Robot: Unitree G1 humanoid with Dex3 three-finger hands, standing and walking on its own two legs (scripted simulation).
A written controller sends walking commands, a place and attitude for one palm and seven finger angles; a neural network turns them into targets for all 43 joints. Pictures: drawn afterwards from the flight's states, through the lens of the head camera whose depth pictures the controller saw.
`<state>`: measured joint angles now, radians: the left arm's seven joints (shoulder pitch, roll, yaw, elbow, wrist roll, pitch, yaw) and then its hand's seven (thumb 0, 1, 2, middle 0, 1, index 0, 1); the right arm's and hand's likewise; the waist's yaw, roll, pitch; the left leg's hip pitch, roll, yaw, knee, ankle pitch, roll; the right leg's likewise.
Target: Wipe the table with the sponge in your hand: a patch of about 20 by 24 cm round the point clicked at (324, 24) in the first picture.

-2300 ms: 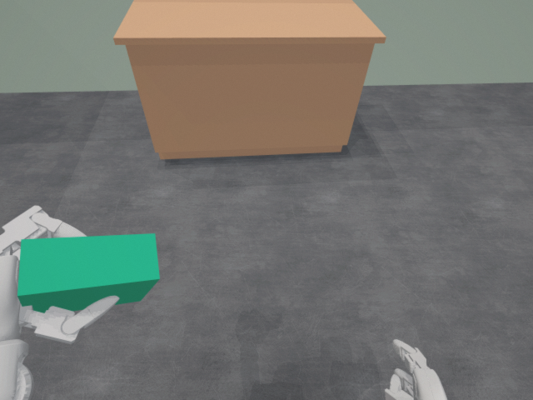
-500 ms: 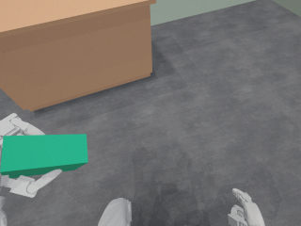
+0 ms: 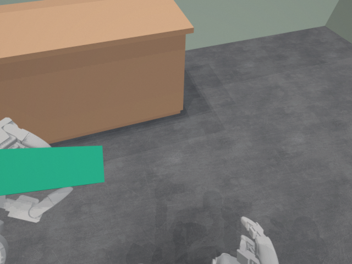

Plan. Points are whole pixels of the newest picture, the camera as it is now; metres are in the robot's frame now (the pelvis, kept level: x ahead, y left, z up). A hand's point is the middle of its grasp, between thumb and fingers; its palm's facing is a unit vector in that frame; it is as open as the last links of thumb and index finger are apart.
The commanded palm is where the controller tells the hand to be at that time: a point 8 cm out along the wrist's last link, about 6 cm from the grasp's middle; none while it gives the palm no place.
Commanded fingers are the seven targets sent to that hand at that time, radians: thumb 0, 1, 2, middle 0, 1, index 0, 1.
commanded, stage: walk to a spot facing it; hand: left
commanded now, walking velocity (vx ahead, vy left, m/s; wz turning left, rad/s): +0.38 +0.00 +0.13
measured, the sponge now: (67, 169) +0.23 +0.19 +0.18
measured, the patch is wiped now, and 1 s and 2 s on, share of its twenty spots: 0.00 0.00 0.00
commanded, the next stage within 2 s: none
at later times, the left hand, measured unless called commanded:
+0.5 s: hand (87, 97) +0.37 +0.20 +0.19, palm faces +0.46 -0.73 -0.50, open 9.6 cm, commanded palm +0.31 +0.25 +0.18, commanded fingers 0.00 0.10 1.30 -1.20 -1.60 -1.20 -1.60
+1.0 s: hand (95, 86) +0.43 +0.21 +0.16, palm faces +0.70 -0.60 -0.39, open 9.6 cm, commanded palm +0.36 +0.23 +0.18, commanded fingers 0.00 0.10 1.30 -1.20 -1.60 -1.20 -1.60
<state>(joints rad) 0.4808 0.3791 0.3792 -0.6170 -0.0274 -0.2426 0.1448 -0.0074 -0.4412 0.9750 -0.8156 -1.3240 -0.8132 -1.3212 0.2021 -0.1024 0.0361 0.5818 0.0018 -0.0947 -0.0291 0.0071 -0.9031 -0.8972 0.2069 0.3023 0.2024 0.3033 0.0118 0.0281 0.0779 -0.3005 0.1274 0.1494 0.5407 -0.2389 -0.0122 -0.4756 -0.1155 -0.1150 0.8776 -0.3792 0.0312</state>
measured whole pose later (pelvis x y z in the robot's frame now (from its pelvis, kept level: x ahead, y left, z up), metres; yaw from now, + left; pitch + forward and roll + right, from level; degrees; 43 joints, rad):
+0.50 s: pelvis +0.18 -0.05 -0.01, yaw +6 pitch +0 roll +2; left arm 0.55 0.43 0.43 -0.68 -0.03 -0.26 0.18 -0.01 -0.44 0.98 -0.82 -1.33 -0.81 -1.32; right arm 0.21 -0.27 -0.07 0.54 0.01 -0.03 -0.06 0.01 -0.91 -0.90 0.20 0.30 0.20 0.30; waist 0.00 -0.04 0.10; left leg -0.41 0.03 0.25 0.53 -0.16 0.02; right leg -0.11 -0.14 -0.25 0.68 -0.50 0.00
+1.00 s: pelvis +0.31 -0.09 +0.00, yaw +21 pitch -1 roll +1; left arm 0.40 0.30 0.33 -0.44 -0.01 -0.17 0.14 -0.01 -0.45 0.98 -0.81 -1.33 -0.81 -1.33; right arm 0.19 -0.23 0.00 0.68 0.00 -0.05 -0.06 0.01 -0.90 -0.90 0.21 0.30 0.20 0.30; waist 0.04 0.02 0.07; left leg -0.54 0.05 0.06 1.20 -0.46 -0.03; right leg -0.23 -0.16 -0.21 0.60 -0.33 0.02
